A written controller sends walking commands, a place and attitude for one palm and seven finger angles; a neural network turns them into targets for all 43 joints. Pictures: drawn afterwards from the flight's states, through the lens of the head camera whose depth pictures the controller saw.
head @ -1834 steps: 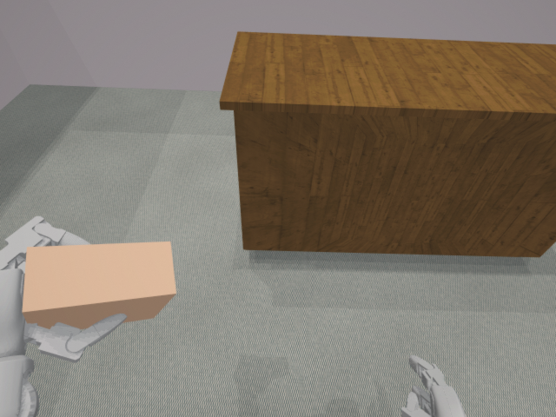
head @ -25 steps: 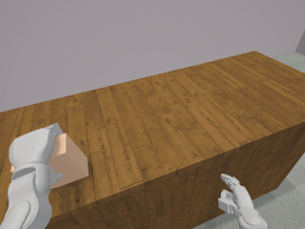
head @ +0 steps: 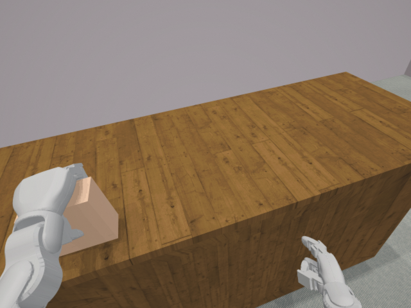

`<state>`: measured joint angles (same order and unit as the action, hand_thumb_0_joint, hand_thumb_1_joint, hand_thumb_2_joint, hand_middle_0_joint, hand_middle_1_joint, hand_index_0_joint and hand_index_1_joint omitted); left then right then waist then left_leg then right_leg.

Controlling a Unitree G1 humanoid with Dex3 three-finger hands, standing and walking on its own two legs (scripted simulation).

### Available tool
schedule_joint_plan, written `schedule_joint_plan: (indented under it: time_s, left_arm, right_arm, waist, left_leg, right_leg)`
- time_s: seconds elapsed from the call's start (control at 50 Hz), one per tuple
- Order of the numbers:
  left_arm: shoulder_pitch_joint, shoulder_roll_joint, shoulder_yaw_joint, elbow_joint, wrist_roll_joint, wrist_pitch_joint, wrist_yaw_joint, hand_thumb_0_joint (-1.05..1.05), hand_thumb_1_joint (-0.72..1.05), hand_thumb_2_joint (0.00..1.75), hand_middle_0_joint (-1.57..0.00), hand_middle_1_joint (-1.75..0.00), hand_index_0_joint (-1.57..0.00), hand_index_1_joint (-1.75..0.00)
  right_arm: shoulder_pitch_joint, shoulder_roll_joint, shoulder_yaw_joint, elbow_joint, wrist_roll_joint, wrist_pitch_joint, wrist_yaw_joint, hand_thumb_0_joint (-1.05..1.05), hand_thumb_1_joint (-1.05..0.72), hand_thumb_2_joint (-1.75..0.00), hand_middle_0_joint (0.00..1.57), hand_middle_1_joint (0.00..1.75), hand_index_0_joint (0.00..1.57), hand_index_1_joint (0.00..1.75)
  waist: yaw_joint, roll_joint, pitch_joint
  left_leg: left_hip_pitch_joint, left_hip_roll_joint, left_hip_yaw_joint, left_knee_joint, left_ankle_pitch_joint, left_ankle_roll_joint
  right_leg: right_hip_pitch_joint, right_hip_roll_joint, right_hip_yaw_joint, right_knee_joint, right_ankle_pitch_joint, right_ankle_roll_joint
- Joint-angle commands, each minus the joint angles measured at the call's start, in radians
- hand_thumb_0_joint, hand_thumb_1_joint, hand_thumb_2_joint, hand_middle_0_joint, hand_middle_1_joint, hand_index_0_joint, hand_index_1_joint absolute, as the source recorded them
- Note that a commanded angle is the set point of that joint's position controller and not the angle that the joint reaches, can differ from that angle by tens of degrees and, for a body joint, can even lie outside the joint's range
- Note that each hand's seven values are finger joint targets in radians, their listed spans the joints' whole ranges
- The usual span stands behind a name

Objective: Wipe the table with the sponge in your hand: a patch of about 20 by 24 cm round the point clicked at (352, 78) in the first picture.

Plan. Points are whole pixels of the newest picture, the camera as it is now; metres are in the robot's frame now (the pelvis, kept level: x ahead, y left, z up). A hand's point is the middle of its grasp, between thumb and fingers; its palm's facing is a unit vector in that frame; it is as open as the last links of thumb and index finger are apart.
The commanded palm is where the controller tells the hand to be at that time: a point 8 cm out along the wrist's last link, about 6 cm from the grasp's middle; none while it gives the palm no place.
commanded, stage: lift the sponge slowly off the table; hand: left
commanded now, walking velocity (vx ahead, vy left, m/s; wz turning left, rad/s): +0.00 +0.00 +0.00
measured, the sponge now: (79, 224) +0.22 +0.30 +0.08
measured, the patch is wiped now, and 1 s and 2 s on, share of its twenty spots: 0.95 0.95 0.95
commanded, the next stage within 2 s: bring the sponge back beside the body in 1.34 s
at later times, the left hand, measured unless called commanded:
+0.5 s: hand (67, 188) +0.23 +0.29 +0.17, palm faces +0.22 -0.11 -0.97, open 10.0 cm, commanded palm +0.18 +0.29 +0.24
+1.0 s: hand (62, 165) +0.25 +0.30 +0.20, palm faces +0.28 -0.11 -0.95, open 10.0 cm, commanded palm +0.20 +0.30 +0.28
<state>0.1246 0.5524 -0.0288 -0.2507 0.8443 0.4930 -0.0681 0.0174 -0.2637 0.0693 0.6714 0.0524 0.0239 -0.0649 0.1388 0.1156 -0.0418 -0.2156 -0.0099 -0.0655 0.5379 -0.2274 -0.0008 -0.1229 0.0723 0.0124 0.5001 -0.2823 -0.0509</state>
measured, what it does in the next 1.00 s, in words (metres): stands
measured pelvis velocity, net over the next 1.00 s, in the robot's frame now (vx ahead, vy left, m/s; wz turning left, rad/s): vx -0.01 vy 0.01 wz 0.00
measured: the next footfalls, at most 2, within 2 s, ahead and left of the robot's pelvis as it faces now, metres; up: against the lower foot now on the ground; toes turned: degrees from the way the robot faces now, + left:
none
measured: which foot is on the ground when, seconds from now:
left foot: down 0.00-1.00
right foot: down 0.00-1.00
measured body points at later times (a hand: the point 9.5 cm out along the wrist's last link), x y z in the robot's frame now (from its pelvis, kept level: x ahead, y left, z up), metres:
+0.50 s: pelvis -0.02 +0.00 +0.00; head -0.07 -0.04 +0.45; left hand +0.21 +0.29 +0.23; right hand +0.25 -0.18 -0.05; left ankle +0.05 +0.12 -0.73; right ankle +0.00 -0.09 -0.73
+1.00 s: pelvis -0.01 +0.01 +0.00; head -0.05 -0.04 +0.45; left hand +0.23 +0.30 +0.26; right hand +0.26 -0.18 -0.05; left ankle +0.05 +0.12 -0.73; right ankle +0.00 -0.09 -0.73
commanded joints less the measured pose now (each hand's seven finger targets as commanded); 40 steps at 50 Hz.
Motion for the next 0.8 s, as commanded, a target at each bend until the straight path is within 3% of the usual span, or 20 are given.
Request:
schedule_joint_plan:
  time_s: [0.0, 0.08, 0.1, 0.16, 0.2, 0.22, 0.24, 0.3, 0.36, 0.4, 0.42, 0.46, 0.5, 0.52, 0.56, 0.6, 0.66, 0.7, 0.72, 0.78]
  left_arm:
    - [-0.365, 0.257, 0.15, -0.211, 0.053, -0.031, 0.036, 0.0, 0.1, 1.3, -1.2, -1.6, -1.2, -1.6]
    - [-0.319, 0.258, 0.168, -0.184, 0.046, -0.04, 0.03, 0.0, 0.1, 1.3, -1.2, -1.6, -1.2, -1.6]
    - [-0.342, 0.302, 0.201, -0.194, 0.047, -0.038, 0.031, 0.0, 0.1, 1.3, -1.2, -1.6, -1.2, -1.6]
    - [-0.354, 0.248, 0.161, -0.146, 0.039, -0.035, 0.028, 0.0, 0.1, 1.3, -1.2, -1.6, -1.2, -1.6]
    - [-0.38, 0.29, 0.194, -0.179, 0.032, -0.034, 0.029, 0.0, 0.1, 1.3, -1.2, -1.6, -1.2, -1.6]
    - [-0.395, 0.252, 0.16, -0.156, 0.024, -0.031, 0.026, 0.0, 0.1, 1.3, -1.2, -1.6, -1.2, -1.6]
    - [-0.418, 0.267, 0.171, -0.118, 0.028, -0.029, 0.026, 0.0, 0.1, 1.3, -1.2, -1.6, -1.2, -1.6]
    - [-0.455, 0.284, 0.172, -0.162, 0.033, -0.032, 0.02, 0.0, 0.1, 1.3, -1.2, -1.6, -1.2, -1.6]
    - [-0.432, 0.227, 0.132, -0.162, 0.02, -0.029, 0.015, 0.0, 0.1, 1.3, -1.2, -1.6, -1.2, -1.6]
    - [-0.483, 0.249, 0.141, -0.201, 0.027, -0.029, 0.017, 0.0, 0.1, 1.3, -1.2, -1.6, -1.2, -1.6]
    - [-0.477, 0.222, 0.125, -0.201, 0.018, -0.029, 0.02, 0.0, 0.1, 1.3, -1.2, -1.6, -1.2, -1.6]
    - [-0.478, 0.25, 0.153, -0.145, 0.021, -0.022, 0.026, 0.0, 0.1, 1.3, -1.2, -1.6, -1.2, -1.6]
    - [-0.511, 0.303, 0.192, -0.169, 0.023, -0.016, 0.031, 0.0, 0.1, 1.3, -1.2, -1.6, -1.2, -1.6]
    - [-0.534, 0.261, 0.16, -0.163, 0.016, -0.013, 0.031, 0.0, 0.1, 1.3, -1.2, -1.6, -1.2, -1.6]
    - [-0.518, 0.266, 0.168, -0.123, 0.009, -0.003, 0.032, 0.0, 0.1, 1.3, -1.2, -1.6, -1.2, -1.6]
    - [-0.546, 0.304, 0.189, -0.136, 0.01, 0.006, 0.028, 0.0, 0.1, 1.3, -1.2, -1.6, -1.2, -1.6]
    - [-0.537, 0.255, 0.149, -0.115, -0.002, 0.015, 0.016, 0.0, 0.1, 1.3, -1.2, -1.6, -1.2, -1.6]
    - [-0.537, 0.3, 0.183, -0.152, -0.001, 0.017, 0.011, 0.0, 0.1, 1.3, -1.2, -1.6, -1.2, -1.6]
    - [-0.543, 0.25, 0.142, -0.169, -0.009, 0.019, 0.006, 0.0, 0.1, 1.3, -1.2, -1.6, -1.2, -1.6]
    - [-0.545, 0.259, 0.145, -0.172, -0.013, 0.02, -0.001, 0.0, 0.1, 1.3, -1.2, -1.6, -1.2, -1.6]
  right_arm:
    - [-0.291, -0.088, -0.037, -0.188, 0.003, -0.078, -0.013, 0.0, -0.9, -0.9, 0.2, 0.3, 0.2, 0.3]
    - [-0.285, -0.089, -0.042, -0.174, -0.003, -0.08, -0.011, 0.0, -0.9, -0.9, 0.2, 0.3, 0.2, 0.3]
    - [-0.288, -0.093, -0.043, -0.178, -0.002, -0.083, -0.013, 0.0, -0.9, -0.9, 0.2, 0.3, 0.2, 0.3]
    - [-0.29, -0.088, -0.04, -0.17, 0.0, -0.079, -0.014, 0.0, -0.9, -0.9, 0.2, 0.3, 0.2, 0.3]
    - [-0.293, -0.09, -0.042, -0.177, 0.004, -0.084, -0.014, 0.0, -0.9, -0.9, 0.2, 0.3, 0.2, 0.3]
    - [-0.296, -0.084, -0.036, -0.181, 0.004, -0.083, -0.017, 0.0, -0.9, -0.9, 0.2, 0.3, 0.2, 0.3]
    - [-0.288, -0.088, -0.036, -0.167, 0.006, -0.082, -0.02, 0.0, -0.9, -0.9, 0.2, 0.3, 0.2, 0.3]
    - [-0.298, -0.09, -0.038, -0.18, 0.008, -0.083, -0.022, 0.0, -0.9, -0.9, 0.2, 0.3, 0.2, 0.3]
    - [-0.3, -0.082, -0.035, -0.183, 0.007, -0.085, -0.019, 0.0, -0.9, -0.9, 0.2, 0.3, 0.2, 0.3]
    - [-0.302, -0.082, -0.035, -0.189, 0.009, -0.089, -0.022, 0.0, -0.9, -0.9, 0.2, 0.3, 0.2, 0.3]
    - [-0.302, -0.075, -0.033, -0.198, 0.009, -0.092, -0.023, 0.0, -0.9, -0.9, 0.2, 0.3, 0.2, 0.3]
    - [-0.293, -0.086, -0.035, -0.179, 0.007, -0.086, -0.026, 0.0, -0.9, -0.9, 0.2, 0.3, 0.2, 0.3]
    - [-0.294, -0.09, -0.035, -0.183, 0.009, -0.082, -0.028, 0.0, -0.9, -0.9, 0.2, 0.3, 0.2, 0.3]
    - [-0.304, -0.081, -0.03, -0.193, 0.012, -0.082, -0.029, 0.0, -0.9, -0.9, 0.2, 0.3, 0.2, 0.3]
    - [-0.297, -0.087, -0.032, -0.184, 0.011, -0.075, -0.03, 0.0, -0.9, -0.9, 0.2, 0.3, 0.2, 0.3]
    - [-0.299, -0.092, -0.032, -0.186, 0.015, -0.073, -0.03, 0.0, -0.9, -0.9, 0.2, 0.3, 0.2, 0.3]
    - [-0.304, -0.087, -0.028, -0.191, 0.019, -0.072, -0.028, 0.0, -0.9, -0.9, 0.2, 0.3, 0.2, 0.3]
    - [-0.3, -0.091, -0.032, -0.195, 0.019, -0.077, -0.027, 0.0, -0.9, -0.9, 0.2, 0.3, 0.2, 0.3]
    - [-0.311, -0.08, -0.025, -0.21, 0.021, -0.078, -0.028, 0.0, -0.9, -0.9, 0.2, 0.3, 0.2, 0.3]
    - [-0.307, -0.087, -0.027, -0.204, 0.019, -0.075, -0.029, 0.0, -0.9, -0.9, 0.2, 0.3, 0.2, 0.3]
  waist:
    - [-0.007, 0.02, -0.114]
    - [0.004, -0.04, -0.136]
    - [0.005, -0.018, -0.141]
    - [0.004, -0.031, -0.106]
    - [0.007, 0.005, -0.125]
    - [0.004, -0.013, -0.113]
    - [-0.005, -0.045, -0.103]
    - [0.001, 0.005, -0.131]
    - [0.003, -0.016, -0.121]
    - [0.001, 0.017, -0.135]
    - [0.008, -0.002, -0.136]
    - [0.006, -0.056, -0.131]
    - [0.009, -0.014, -0.134]
    - [0.008, -0.022, -0.138]
    - [0.011, -0.048, -0.137]
    - [0.008, -0.006, -0.141]
    - [0.008, -0.02, -0.143]
    - [0.008, 0.009, -0.164]
    - [0.01, 0.01, -0.161]
    - [0.006, -0.032, -0.167]
  left_leg:
    - [0.107, -0.04, -0.03, -0.082, 0.092, 0.042]
    - [0.101, -0.044, -0.025, -0.072, 0.133, 0.043]
    - [0.104, -0.04, -0.028, -0.08, 0.111, 0.041]
    - [0.09, -0.039, -0.025, -0.089, 0.099, 0.038]
    - [0.095, -0.039, -0.03, -0.099, 0.083, 0.037]
    - [0.083, -0.042, -0.024, -0.093, 0.076, 0.036]
    - [0.082, -0.039, -0.028, -0.098, 0.063, 0.034]
    - [0.095, -0.039, -0.029, -0.108, 0.05, 0.033]
    - [0.09, -0.036, -0.031, -0.115, 0.064, 0.032]
    - [0.101, -0.032, -0.036, -0.129, 0.042, 0.031]
    - [0.092, -0.034, -0.034, -0.126, 0.036, 0.032]
    - [0.09, -0.034, -0.032, -0.121, 0.044, 0.03]
    - [0.089, -0.032, -0.032, -0.13, 0.029, 0.027]
    - [0.084, -0.035, -0.029, -0.123, 0.042, 0.026]
    - [0.083, -0.034, -0.027, -0.124, 0.046, 0.026]
    - [0.087, -0.033, -0.028, -0.128, 0.035, 0.023]
    - [0.082, -0.033, -0.029, -0.122, 0.057, 0.024]
    - [0.091, -0.031, -0.033, -0.12, 0.065, 0.024]
    - [0.084, -0.032, -0.031, -0.119, 0.068, 0.025]
    - [0.093, -0.031, -0.032, -0.11, 0.09, 0.029]
  right_leg:
    - [-0.087, -0.016, 0.109, -0.146, 0.048, -0.035]
    - [-0.06, -0.024, 0.099, -0.141, 0.107, -0.029]
    - [-0.061, -0.021, 0.123, -0.146, 0.074, -0.035]
    - [-0.079, -0.02, 0.093, -0.151, 0.06, -0.031]
    - [-0.069, -0.02, 0.118, -0.148, 0.042, -0.037]
    - [-0.074, -0.024, 0.097, -0.151, 0.035, -0.032]
    - [-0.088, -0.023, 0.102, -0.158, 0.018, -0.029]
    - [-0.077, -0.023, 0.117, -0.153, 0.01, -0.036]
    - [-0.074, -0.022, 0.079, -0.147, 0.036, -0.032]
    - [-0.072, -0.019, 0.099, -0.143, 0.021, -0.037]
    - [-0.07, -0.022, 0.082, -0.143, 0.015, -0.034]
    - [-0.076, -0.021, 0.091, -0.152, 0.017, -0.032]
    - [-0.074, -0.019, 0.114, -0.152, 0.0, -0.039]
    - [-0.071, -0.023, 0.1, -0.148, 0.012, -0.037]
    - [-0.072, -0.022, 0.095, -0.15, 0.016, -0.034]
    - [-0.076, -0.022, 0.112, -0.151, 0.004, -0.037]
    - [-0.074, -0.024, 0.085, -0.144, 0.033, -0.033]
    - [-0.064, -0.025, 0.105, -0.139, 0.042, -0.038]
    - [-0.062, -0.029, 0.086, -0.134, 0.049, -0.035]
    - [-0.068, -0.03, 0.086, -0.136, 0.07, -0.03]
